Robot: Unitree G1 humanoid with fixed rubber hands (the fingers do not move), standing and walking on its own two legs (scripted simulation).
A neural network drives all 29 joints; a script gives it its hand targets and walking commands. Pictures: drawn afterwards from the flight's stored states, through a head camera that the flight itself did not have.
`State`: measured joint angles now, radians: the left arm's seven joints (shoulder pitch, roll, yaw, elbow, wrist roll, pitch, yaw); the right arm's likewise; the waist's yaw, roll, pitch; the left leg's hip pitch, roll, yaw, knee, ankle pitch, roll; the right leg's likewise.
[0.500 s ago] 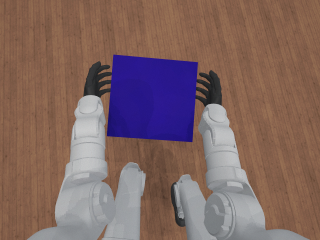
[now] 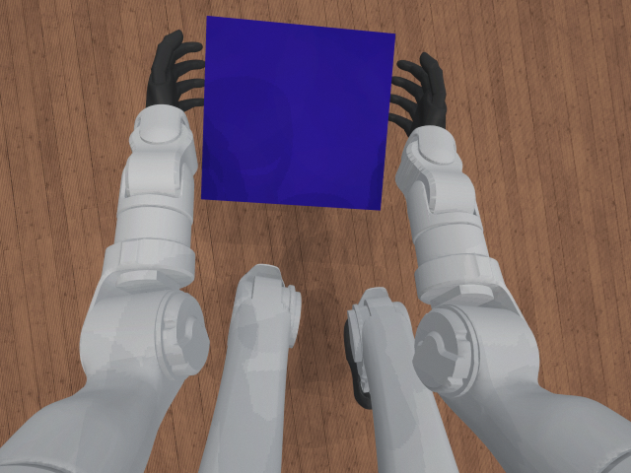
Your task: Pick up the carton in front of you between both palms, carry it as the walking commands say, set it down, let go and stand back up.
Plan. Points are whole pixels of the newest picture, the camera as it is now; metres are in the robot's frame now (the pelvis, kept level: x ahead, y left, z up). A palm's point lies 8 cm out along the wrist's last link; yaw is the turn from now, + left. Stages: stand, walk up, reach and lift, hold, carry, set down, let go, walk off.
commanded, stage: set down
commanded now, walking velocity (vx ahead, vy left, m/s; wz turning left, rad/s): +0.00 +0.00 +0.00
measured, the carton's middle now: (295, 132) +0.50 +0.10 -0.23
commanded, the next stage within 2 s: none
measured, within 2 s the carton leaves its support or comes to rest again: rests again in 0.56 s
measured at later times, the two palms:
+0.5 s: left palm (184, 123) +0.49 +0.27 -0.25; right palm (381, 139) +0.52 -0.03 -0.24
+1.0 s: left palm (188, 116) +0.50 +0.26 -0.26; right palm (383, 131) +0.54 -0.04 -0.26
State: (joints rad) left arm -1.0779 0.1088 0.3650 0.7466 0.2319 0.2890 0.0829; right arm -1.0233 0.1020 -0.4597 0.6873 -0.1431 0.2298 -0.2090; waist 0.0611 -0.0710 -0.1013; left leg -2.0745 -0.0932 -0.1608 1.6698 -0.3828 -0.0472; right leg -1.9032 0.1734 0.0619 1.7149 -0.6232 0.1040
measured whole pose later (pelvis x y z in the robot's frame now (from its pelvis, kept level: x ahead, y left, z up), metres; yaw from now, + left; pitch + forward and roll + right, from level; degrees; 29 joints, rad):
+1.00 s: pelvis -0.01 -0.01 -0.11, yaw -4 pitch +44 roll -3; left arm -1.40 0.32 0.50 0.96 0.22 0.23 -0.11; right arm -1.43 -0.03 -0.37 0.92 -0.13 0.19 -0.18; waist 0.14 -0.09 0.21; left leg -2.33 0.01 -0.10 2.02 -0.45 -0.05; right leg -2.22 0.26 0.07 2.09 -0.65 0.12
